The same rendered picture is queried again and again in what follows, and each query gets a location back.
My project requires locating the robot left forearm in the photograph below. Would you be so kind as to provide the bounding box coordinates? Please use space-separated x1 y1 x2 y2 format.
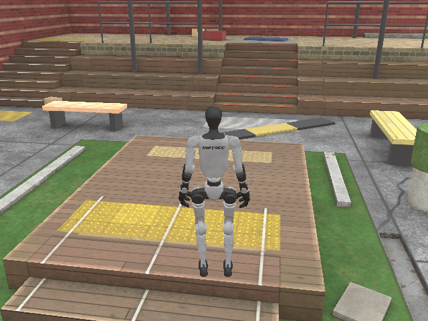
180 164 192 193

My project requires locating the robot right forearm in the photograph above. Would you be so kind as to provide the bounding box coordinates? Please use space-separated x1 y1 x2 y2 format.
236 163 249 194

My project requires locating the robot right hand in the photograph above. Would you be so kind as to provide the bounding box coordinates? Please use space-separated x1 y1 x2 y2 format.
237 191 250 208

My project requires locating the robot left hand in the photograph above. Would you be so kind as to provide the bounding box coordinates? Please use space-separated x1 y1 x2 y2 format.
179 191 191 207

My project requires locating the robot left upper arm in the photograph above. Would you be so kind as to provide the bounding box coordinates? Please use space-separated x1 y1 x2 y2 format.
185 136 200 173

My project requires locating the robot left thigh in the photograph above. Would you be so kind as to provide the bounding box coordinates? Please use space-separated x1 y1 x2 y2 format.
191 187 207 235

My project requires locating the right robot foot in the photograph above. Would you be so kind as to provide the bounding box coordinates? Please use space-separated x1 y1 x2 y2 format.
223 260 233 277

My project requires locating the robot right upper arm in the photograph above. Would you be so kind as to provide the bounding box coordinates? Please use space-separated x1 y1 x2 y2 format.
227 135 243 173

